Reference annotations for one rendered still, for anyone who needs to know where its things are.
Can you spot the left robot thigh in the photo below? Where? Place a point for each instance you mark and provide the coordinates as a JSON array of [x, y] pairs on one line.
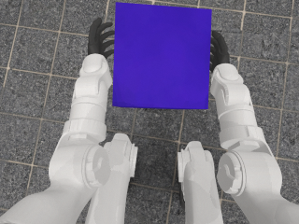
[[108, 203]]

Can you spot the robot left forearm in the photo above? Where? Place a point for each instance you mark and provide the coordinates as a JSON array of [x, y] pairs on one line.
[[86, 124]]

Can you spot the robot right upper arm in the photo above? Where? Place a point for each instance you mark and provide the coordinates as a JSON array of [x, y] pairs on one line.
[[254, 181]]

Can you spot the carton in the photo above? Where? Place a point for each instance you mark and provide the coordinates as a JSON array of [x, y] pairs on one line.
[[161, 56]]

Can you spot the robot thigh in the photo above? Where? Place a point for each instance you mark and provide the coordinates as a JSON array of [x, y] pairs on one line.
[[202, 202], [108, 203]]

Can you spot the robot right hand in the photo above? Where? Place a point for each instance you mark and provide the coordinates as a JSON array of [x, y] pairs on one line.
[[219, 51]]

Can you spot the robot left upper arm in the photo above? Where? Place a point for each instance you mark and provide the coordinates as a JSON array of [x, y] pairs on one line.
[[76, 172]]

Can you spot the robot right forearm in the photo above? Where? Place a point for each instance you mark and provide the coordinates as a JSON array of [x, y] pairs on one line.
[[239, 129]]

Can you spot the robot left hand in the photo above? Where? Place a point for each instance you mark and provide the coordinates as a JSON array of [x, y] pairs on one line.
[[95, 44]]

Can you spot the right robot thigh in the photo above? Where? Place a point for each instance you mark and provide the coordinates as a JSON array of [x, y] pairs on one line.
[[202, 202]]

